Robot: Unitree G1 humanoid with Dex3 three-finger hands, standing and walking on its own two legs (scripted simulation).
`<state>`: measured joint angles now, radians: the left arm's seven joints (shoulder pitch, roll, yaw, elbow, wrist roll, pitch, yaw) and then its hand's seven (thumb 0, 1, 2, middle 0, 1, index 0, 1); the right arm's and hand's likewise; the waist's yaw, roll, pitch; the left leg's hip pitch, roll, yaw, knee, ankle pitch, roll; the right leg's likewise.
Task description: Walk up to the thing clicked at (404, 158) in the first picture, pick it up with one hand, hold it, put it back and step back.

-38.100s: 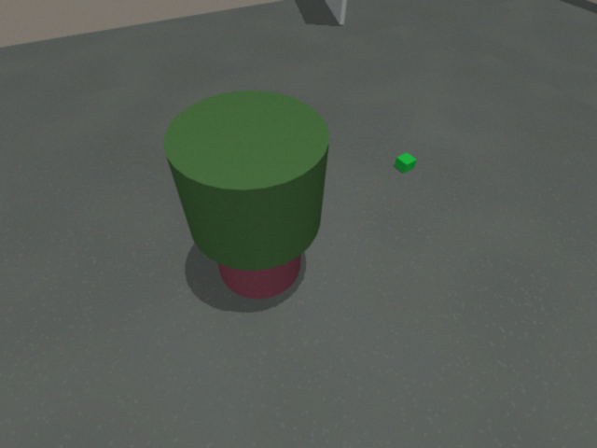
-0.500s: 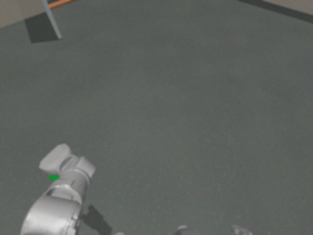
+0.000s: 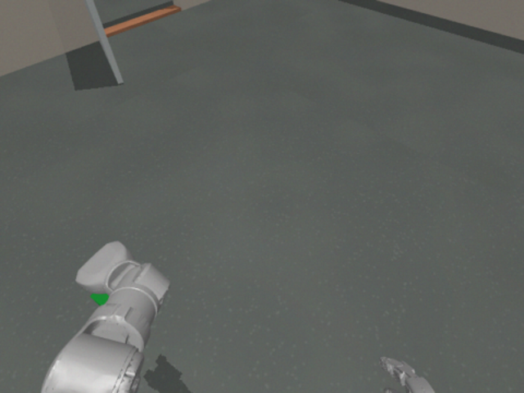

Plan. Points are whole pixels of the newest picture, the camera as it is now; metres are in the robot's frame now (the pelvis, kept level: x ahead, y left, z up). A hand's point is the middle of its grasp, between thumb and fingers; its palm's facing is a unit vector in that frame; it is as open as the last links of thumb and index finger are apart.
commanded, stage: hold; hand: left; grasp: from above
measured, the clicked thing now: (126, 295) +0.32 +0.24 -0.09
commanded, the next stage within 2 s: crouch in 1.44 s
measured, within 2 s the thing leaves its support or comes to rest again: neither
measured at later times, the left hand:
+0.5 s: hand (128, 279) +0.32 +0.22 -0.03, palm faces -0.21 -0.37 -0.90, open 10.0 cm
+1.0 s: hand (125, 284) +0.30 +0.22 -0.02, palm faces -0.22 -0.37 -0.90, open 10.0 cm
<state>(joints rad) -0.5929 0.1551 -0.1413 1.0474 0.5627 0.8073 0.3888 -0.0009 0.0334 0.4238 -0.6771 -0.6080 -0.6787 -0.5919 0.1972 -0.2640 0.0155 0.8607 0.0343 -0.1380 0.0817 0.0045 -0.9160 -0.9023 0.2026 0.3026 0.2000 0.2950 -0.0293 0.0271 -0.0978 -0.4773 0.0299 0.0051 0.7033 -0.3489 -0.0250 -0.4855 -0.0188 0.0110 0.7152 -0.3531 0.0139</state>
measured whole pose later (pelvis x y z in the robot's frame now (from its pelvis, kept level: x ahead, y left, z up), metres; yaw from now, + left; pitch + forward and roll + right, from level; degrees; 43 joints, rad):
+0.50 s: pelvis +0.01 -0.01 +0.01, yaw +0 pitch +5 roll +1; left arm -0.56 0.14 -0.18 0.95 0.56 0.88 0.34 0.00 0.02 0.44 -0.69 -0.59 -0.69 -0.57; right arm 0.17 -0.26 0.03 0.84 0.04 -0.13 0.09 0.01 -0.92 -0.91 0.20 0.30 0.20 0.29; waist -0.01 0.04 -0.09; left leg -0.38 0.03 0.00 0.62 -0.32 -0.03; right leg -0.40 -0.02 0.01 0.65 -0.34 0.01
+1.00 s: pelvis +0.00 -0.01 +0.01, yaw +0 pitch +4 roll +1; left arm -0.55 0.13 -0.21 0.91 0.57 0.92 0.31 0.00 0.01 0.48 -0.68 -0.59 -0.68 -0.59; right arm 0.14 -0.26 0.04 0.84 0.04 -0.15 0.09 0.01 -0.92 -0.91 0.20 0.30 0.20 0.29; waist 0.01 0.04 -0.08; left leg -0.34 0.03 0.00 0.58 -0.30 -0.03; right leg -0.36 -0.02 0.01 0.61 -0.31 0.01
